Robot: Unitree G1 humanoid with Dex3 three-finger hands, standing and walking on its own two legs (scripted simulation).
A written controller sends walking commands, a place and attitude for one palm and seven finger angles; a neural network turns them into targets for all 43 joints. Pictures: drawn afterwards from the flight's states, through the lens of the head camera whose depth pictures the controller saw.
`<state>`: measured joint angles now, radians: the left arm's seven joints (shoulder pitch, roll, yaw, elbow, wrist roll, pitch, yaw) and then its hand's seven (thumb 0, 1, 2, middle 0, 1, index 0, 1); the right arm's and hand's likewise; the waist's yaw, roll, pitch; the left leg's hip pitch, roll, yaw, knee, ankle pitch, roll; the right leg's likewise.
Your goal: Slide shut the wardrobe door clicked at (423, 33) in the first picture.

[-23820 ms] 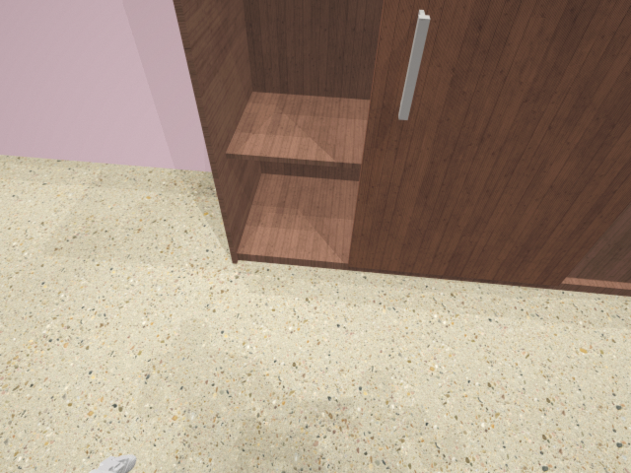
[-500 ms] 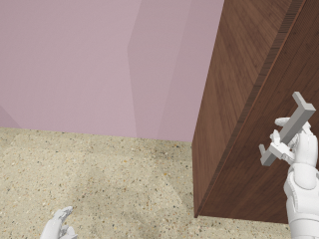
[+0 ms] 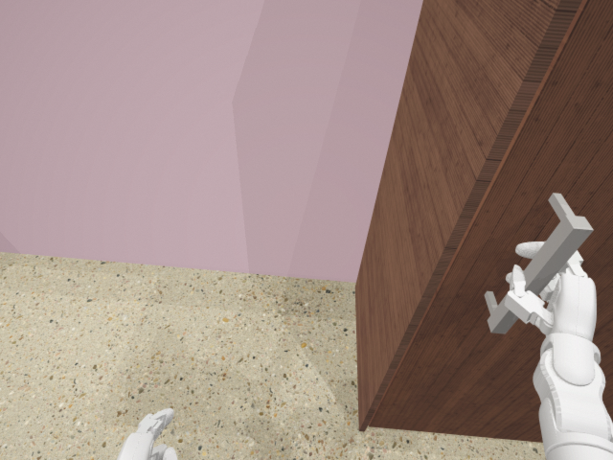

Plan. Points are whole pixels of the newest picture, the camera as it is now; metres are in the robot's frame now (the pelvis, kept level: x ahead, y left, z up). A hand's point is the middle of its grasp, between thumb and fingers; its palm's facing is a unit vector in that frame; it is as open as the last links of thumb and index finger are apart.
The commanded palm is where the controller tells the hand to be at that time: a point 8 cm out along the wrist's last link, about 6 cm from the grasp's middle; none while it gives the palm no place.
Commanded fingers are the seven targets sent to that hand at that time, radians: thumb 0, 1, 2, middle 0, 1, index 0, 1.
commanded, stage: stop walking and hold the door there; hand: right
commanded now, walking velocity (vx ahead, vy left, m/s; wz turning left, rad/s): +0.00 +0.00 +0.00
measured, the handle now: (525, 270) +0.36 -0.29 +0.09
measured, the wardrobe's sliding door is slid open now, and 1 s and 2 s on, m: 0.00 0.00 0.00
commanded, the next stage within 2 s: loosen the grip on the handle in 1.86 s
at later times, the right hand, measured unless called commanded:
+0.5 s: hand (516, 294) +0.32 -0.26 +0.09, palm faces +0.40 +0.88 -0.24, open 5.8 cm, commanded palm +0.27 -0.29 +0.09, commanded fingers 0.00 -0.90 -0.90 0.45 1.40 0.45 1.40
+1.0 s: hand (519, 299) +0.31 -0.26 +0.09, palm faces +0.20 +0.97 -0.10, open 5.8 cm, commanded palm +0.28 -0.29 +0.09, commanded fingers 0.00 -0.90 -0.90 0.45 1.40 0.45 1.40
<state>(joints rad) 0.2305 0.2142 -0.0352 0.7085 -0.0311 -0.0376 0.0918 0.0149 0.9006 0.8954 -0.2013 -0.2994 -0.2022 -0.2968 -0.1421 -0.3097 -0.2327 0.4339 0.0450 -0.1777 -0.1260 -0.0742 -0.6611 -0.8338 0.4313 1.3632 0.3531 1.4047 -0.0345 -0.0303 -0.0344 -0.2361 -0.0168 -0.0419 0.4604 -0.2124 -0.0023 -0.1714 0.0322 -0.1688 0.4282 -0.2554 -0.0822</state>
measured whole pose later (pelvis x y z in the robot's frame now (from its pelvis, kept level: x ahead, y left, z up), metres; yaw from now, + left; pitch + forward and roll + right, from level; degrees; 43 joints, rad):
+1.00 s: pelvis -0.04 -0.09 -0.02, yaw +0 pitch -3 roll +1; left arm 0.13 0.19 -0.05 0.67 -0.02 0.03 0.03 0.01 0.90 0.90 -0.20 -0.30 -0.20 -0.30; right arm -0.25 -0.21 -0.06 0.20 0.05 -0.10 -0.13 -0.05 -0.73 -0.79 0.42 1.39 0.30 1.40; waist -0.06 0.00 0.12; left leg -0.31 0.05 0.05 0.64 -0.28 -0.01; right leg -0.39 0.01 0.05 0.85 -0.42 0.04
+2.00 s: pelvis -0.02 -0.12 +0.00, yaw +2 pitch -1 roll +0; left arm 0.18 0.18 -0.03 0.68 0.00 -0.03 0.07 0.01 0.90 0.90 -0.20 -0.30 -0.20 -0.30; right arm -0.14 -0.22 -0.02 0.23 -0.01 -0.12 -0.06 -0.05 -0.61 -0.77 0.43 1.38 0.35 1.40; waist -0.05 -0.02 0.03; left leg -0.21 0.00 -0.05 0.40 -0.17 -0.01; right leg -0.20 0.00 0.00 0.41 -0.20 0.00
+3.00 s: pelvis +0.01 -0.12 -0.02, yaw +0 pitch +5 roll +1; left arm 0.25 0.22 -0.03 0.63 -0.01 -0.20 0.05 0.02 0.90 0.90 -0.20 -0.30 -0.20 -0.30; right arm 0.01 -0.25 -0.18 0.14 0.12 -0.15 0.05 -0.02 0.55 -0.20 0.26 1.16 0.25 1.16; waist -0.04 -0.03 -0.09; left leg -0.41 -0.01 -0.01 0.70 -0.36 -0.01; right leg -0.42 0.01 0.03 0.73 -0.39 0.00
